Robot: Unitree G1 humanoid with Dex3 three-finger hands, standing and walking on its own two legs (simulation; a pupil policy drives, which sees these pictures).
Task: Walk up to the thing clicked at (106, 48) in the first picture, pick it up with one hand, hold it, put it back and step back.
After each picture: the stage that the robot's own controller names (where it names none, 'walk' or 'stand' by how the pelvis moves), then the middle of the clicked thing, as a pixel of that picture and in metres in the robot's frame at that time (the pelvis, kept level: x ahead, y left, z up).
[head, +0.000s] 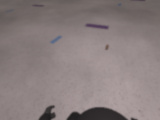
stand; (107, 47) +1.56 -0.38 -0.72
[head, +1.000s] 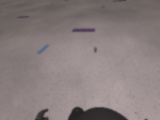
walk; (95, 49) +1.48 +0.01 -0.70
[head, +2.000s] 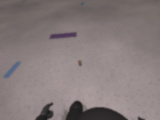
walk; (79, 63) +0.96 +0.24 -0.71
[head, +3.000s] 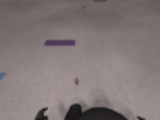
walk; (76, 81) +0.59 +0.21 -0.69
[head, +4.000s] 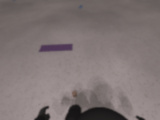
stand; (74, 94) +0.37 +0.20 -0.69
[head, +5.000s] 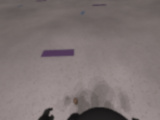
stand; (75, 101) +0.32 +0.19 -0.72
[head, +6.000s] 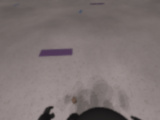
stand; (74, 100) +0.33 +0.20 -0.73
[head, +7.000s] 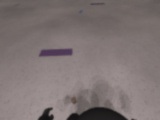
stand; (73, 100) +0.32 +0.21 -0.73
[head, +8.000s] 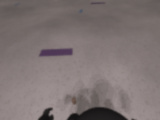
stand; (74, 100) +0.32 +0.21 -0.73
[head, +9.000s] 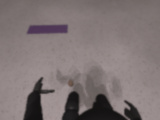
go down; (70, 83) +0.35 +0.20 -0.60
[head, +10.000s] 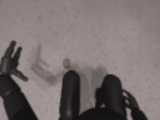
go down; (66, 64) +0.41 +0.22 -0.31
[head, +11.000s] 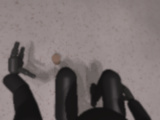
close in; (56, 60) +0.40 +0.24 -0.26
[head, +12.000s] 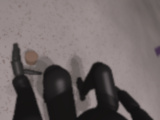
close; (31, 58) +0.40 +0.27 -0.21
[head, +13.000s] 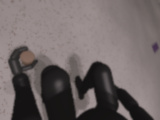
close; (27, 58) +0.39 +0.27 -0.22
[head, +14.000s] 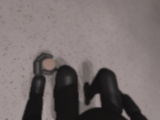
lift; (48, 64) +0.32 +0.26 -0.15
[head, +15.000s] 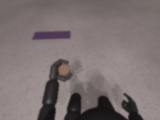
lift; (65, 72) +0.32 +0.18 +0.02
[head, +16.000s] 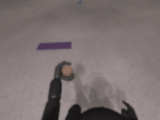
hold; (68, 74) +0.33 +0.16 +0.01
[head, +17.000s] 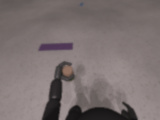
hold; (68, 74) +0.32 +0.17 +0.01
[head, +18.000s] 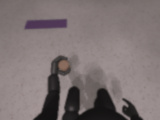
crouch; (65, 67) +0.37 +0.18 -0.05
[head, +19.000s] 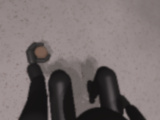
lower; (43, 55) +0.42 +0.26 -0.15
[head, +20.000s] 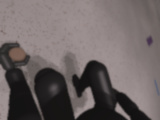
lower; (18, 56) +0.41 +0.28 -0.22
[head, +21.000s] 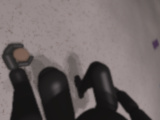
lower; (22, 56) +0.40 +0.29 -0.22
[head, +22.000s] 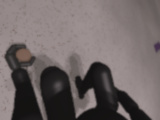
lower; (25, 57) +0.39 +0.29 -0.22
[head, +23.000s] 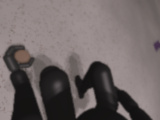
lower; (23, 58) +0.39 +0.29 -0.22
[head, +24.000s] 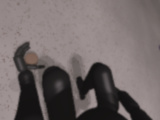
open; (31, 60) +0.38 +0.27 -0.23
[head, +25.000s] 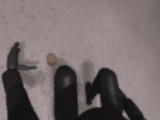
stand; (51, 60) +0.39 +0.24 -0.25
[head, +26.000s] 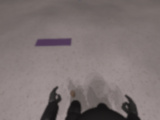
stand; (72, 94) +0.34 +0.18 -0.63
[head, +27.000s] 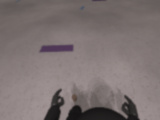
stand; (74, 97) +0.34 +0.19 -0.67
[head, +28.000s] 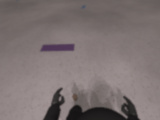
stand; (75, 97) +0.34 +0.19 -0.67
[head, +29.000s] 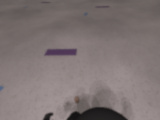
stand; (76, 99) +0.36 +0.18 -0.72
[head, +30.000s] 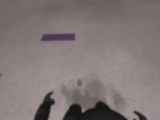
walk; (79, 82) +0.47 +0.12 -0.69
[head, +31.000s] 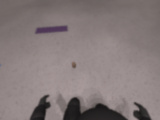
walk; (73, 65) +0.75 +0.25 -0.69
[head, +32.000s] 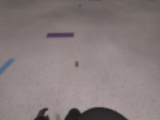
stand; (76, 63) +0.96 +0.24 -0.71
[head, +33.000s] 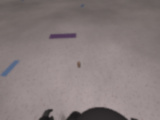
stand; (78, 64) +0.96 +0.22 -0.73
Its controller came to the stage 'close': yes
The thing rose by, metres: 0.71
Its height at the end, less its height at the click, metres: +0.00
